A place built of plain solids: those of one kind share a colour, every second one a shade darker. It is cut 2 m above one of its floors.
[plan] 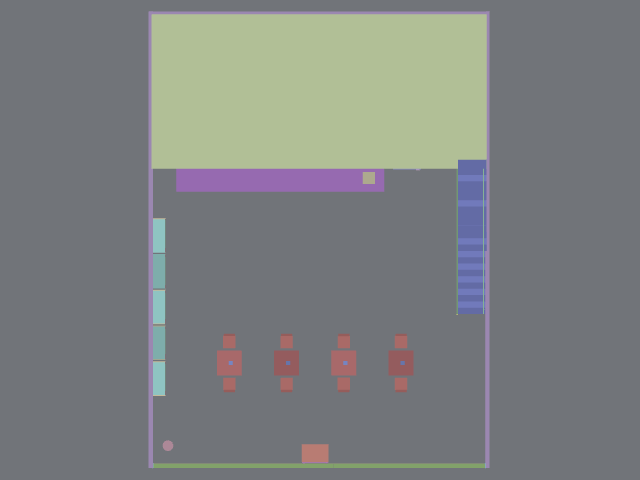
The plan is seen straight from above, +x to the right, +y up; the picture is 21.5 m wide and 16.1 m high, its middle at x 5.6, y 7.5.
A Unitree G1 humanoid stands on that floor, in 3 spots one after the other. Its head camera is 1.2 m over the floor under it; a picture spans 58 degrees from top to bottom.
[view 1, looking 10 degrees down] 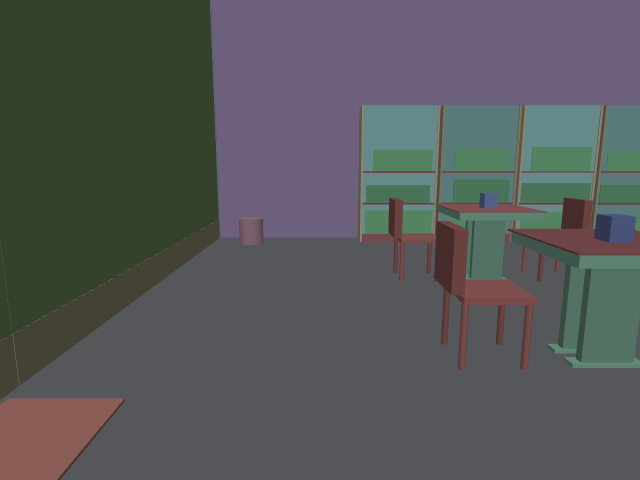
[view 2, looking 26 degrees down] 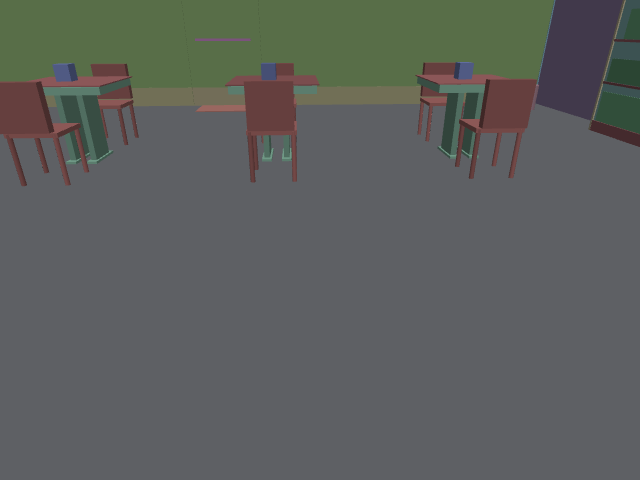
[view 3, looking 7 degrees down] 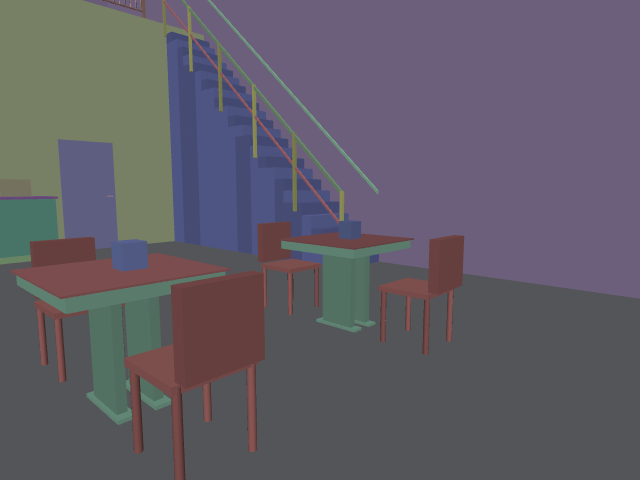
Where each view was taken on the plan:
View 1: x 7.04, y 1.65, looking -180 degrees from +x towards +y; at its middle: ground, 6.91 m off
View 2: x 4.27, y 7.88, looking -93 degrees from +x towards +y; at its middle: ground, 2.74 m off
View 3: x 5.44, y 1.00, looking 43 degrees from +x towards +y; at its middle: cloth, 3.66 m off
